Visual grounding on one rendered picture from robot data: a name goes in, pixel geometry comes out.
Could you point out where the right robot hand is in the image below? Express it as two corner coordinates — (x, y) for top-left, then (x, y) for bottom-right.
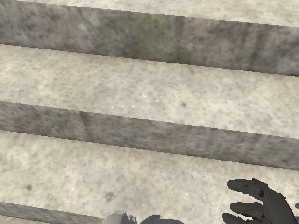
(222, 178), (299, 224)

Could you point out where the left robot shin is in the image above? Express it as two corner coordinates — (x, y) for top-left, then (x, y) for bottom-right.
(113, 210), (127, 216)

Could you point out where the left robot thigh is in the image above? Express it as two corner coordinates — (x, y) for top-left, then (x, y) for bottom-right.
(102, 213), (137, 224)

